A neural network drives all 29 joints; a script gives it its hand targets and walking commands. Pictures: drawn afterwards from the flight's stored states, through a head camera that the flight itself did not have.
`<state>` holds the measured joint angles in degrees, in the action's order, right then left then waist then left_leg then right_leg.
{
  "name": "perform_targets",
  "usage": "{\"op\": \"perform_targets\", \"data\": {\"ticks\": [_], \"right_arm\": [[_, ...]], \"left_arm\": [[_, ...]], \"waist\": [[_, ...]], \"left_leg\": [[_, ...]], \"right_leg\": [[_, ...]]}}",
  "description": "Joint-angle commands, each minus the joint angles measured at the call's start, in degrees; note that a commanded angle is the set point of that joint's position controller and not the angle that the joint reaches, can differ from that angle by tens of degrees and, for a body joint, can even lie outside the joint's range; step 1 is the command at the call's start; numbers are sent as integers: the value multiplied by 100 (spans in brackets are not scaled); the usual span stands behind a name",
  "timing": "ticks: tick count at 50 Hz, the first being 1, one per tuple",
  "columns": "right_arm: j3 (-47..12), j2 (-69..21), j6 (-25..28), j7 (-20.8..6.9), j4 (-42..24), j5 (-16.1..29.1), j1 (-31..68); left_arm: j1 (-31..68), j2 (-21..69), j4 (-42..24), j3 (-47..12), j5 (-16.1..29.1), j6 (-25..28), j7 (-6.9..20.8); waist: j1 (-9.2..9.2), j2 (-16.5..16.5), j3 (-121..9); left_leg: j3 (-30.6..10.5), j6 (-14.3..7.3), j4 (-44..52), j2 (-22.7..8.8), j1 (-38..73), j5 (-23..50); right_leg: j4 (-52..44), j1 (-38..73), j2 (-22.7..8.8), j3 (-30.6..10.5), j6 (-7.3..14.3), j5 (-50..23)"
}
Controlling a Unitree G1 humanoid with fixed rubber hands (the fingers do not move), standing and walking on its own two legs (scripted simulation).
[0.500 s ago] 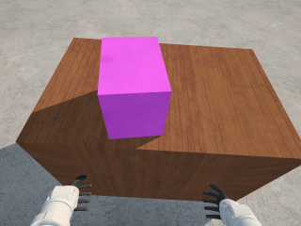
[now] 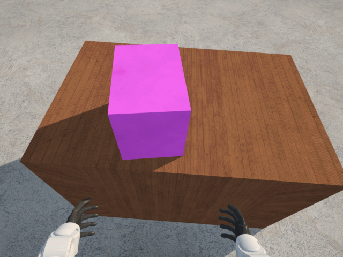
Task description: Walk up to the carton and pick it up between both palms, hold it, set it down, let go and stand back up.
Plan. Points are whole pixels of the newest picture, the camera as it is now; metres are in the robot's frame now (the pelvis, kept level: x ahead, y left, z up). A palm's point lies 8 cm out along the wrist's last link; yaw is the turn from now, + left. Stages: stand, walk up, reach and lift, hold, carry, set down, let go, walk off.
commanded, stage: reach and lift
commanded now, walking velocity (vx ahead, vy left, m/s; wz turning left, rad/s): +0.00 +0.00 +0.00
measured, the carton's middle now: (150, 102) +0.55 +0.08 -0.01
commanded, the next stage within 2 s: none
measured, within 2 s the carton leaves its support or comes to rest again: neither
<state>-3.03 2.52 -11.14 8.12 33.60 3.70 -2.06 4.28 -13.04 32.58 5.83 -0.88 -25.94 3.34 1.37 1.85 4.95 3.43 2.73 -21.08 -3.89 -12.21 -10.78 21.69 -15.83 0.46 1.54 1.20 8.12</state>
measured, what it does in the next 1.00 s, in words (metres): stands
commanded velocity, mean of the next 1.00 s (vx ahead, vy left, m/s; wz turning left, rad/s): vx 0.00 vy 0.00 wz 0.00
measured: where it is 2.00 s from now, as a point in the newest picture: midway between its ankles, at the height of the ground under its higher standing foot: outside the picture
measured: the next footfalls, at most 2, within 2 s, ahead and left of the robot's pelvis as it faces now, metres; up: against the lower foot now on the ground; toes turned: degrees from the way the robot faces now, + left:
none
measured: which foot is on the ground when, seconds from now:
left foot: down 0.00-1.00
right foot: down 0.00-1.00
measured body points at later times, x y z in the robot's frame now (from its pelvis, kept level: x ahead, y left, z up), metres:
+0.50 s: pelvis +0.00 +0.03 +0.00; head +0.01 +0.03 +0.45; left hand +0.17 +0.25 -0.07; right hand +0.17 -0.16 -0.07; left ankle +0.00 +0.15 -0.74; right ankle +0.03 -0.10 -0.74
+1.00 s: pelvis +0.03 +0.02 +0.00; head +0.03 +0.03 +0.45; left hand +0.23 +0.26 -0.04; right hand +0.24 -0.15 -0.04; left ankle +0.00 +0.15 -0.74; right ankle +0.03 -0.10 -0.74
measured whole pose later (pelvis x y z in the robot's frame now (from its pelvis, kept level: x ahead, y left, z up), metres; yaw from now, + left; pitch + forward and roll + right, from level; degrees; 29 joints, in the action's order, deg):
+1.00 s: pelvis +0.03 +0.02 +0.00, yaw +0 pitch +1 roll -1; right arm -3.0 5.4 5.7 4.0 22.0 5.8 -14.1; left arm -10.5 -13.1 19.9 0.2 6.9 -3.1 0.5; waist 4.1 0.5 -1.3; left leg 3.8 1.2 -20.5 -3.1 -7.7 -13.5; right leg 17.1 -9.4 -0.2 1.1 -0.5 8.6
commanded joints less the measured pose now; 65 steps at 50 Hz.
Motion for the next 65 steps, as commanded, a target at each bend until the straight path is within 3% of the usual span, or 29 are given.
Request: {"op": "perform_targets", "data": {"ticks": [1,5,8,11,14,21,30,38,48,60,61,65], "right_arm": [[-204,386,114,65,-483,338,-467],[-19,560,337,-127,-537,196,-541],[293,513,386,-411,-782,-112,-457],[478,536,450,-605,-1057,-216,-529],[535,613,570,-686,-1220,-166,-843],[395,542,739,-655,-1623,-118,-1287],[333,421,885,-559,-2183,-189,-1116],[193,367,1214,-459,-2006,-61,-1080],[96,580,1909,-406,-1801,235,-886],[-5,796,2756,-470,-1350,612,-437],[-121,933,2787,-391,-1412,566,-37],[-54,918,2816,-167,-1367,537,418]], "left_arm": [[-764,-123,-798,-62,-156,-82,105],[-1055,28,-1233,-109,-280,-53,55],[-816,19,-1489,-110,-244,125,-117],[-718,36,-1767,-198,-100,407,-269],[-996,50,-1971,-337,65,650,-361],[-1484,-17,-2095,-395,277,823,-408],[-1217,-235,-2177,-247,485,1126,-400],[-1067,-415,-1996,-278,656,1663,-334],[-1036,-467,-1913,-390,789,2517,-287],[-693,-337,-1715,-434,795,3527,-348],[-411,-78,-1554,-613,704,3444,-314],[113,-120,-1526,-434,658,3334,-376]], "waist": [[171,-403,-1577],[130,-344,-776],[82,-350,-401],[91,-498,-494],[89,-556,-657],[156,-346,-634],[260,-223,-629],[224,-239,-879],[281,-296,-1101],[261,-379,-1300],[209,-796,-1419],[172,-418,-1409]], "left_leg": [[182,-5,288,353,693,2087],[231,30,727,400,250,1381],[318,-126,1004,346,-654,182],[338,-287,1001,231,-1101,-298],[341,-266,904,228,-1044,-41],[366,-131,818,316,-667,371],[413,-185,733,311,-631,-143],[333,-93,422,346,-119,503],[216,58,223,408,201,1467],[102,233,84,488,455,2120],[-208,43,65,636,209,1958],[-264,-178,54,609,-131,1224]], "right_leg": [[-593,1519,84,-254,88,-1094],[-714,1694,254,-206,137,-408],[-458,1931,230,-208,62,21],[-176,2124,236,-184,36,-20],[-111,2128,249,-175,56,-155],[-369,1826,177,-237,24,-11],[-479,1473,68,-251,-52,436],[-641,1065,-7,-243,-68,355],[-673,1180,139,-179,-47,-276],[-630,1337,279,-168,-71,-838],[-363,1308,154,-326,93,-873],[-80,1397,105,-290,94,-716]]}}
